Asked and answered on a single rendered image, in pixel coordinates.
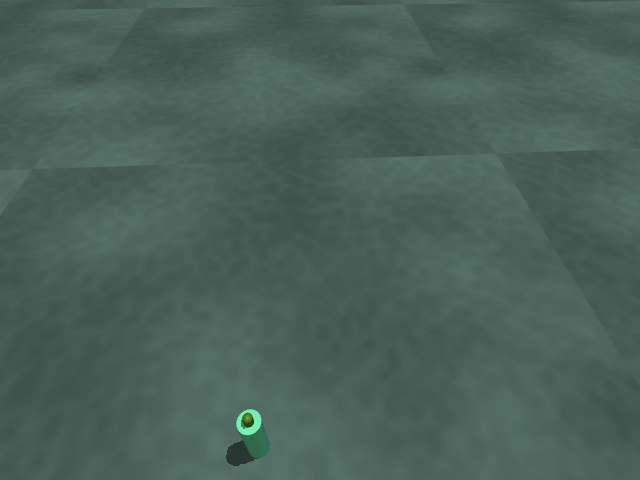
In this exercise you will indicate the bottle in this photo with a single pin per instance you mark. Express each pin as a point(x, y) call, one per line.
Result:
point(252, 431)

